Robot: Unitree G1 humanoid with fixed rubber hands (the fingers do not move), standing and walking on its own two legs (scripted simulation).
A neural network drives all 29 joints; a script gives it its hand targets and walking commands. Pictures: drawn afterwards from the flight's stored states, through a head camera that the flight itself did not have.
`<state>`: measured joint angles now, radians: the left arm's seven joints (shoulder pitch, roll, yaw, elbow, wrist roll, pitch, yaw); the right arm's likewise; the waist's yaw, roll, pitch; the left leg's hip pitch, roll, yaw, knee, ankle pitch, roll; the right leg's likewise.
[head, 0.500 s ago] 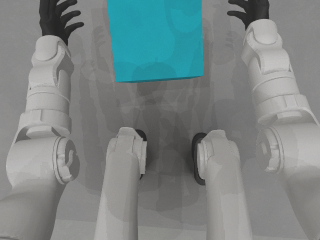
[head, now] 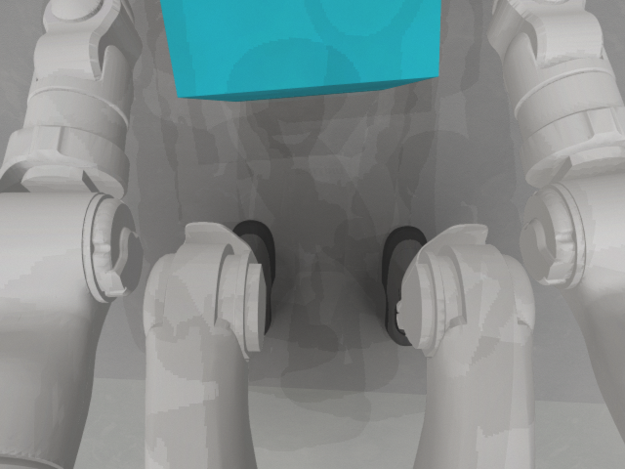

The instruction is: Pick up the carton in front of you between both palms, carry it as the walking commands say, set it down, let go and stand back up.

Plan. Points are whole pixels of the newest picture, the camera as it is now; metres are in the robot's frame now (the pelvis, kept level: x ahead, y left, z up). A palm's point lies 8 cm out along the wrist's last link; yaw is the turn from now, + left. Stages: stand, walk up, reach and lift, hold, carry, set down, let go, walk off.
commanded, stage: reach and lift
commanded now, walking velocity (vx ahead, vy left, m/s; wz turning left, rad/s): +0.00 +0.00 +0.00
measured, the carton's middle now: out of the picture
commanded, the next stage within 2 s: none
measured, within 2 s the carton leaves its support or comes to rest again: leaves its support in 0.76 s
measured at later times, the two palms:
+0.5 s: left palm out of the picture +0.54 +0.19 -0.17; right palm out of the picture +0.55 -0.11 -0.17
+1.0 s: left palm out of the picture +0.51 +0.19 -0.05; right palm out of the picture +0.53 -0.11 -0.04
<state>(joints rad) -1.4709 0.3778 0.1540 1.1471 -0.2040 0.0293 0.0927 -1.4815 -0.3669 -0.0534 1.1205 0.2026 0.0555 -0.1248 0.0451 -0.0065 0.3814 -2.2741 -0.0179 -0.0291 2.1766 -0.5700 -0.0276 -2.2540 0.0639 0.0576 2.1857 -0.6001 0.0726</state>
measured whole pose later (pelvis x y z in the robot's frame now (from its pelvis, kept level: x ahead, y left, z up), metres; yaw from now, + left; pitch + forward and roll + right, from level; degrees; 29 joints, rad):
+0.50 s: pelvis -0.01 -0.01 +0.00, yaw +0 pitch +37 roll +0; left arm -1.54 0.34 0.14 1.20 -0.18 0.05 0.11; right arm -1.56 -0.27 -0.09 1.17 0.14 0.07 -0.17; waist 0.05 -0.02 0.40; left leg -2.26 -0.02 -0.04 2.17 -0.55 -0.04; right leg -2.25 0.07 0.04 2.18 -0.57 0.06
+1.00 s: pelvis +0.00 -0.01 +0.03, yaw +1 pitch +41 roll -1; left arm -1.18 0.14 0.36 0.80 0.04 0.32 0.09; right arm -1.21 -0.09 -0.34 0.83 -0.06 0.29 -0.13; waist 0.04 -0.03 -0.01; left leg -2.23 -0.09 -0.08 2.06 -0.54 -0.08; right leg -2.21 0.11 0.07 2.07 -0.58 0.09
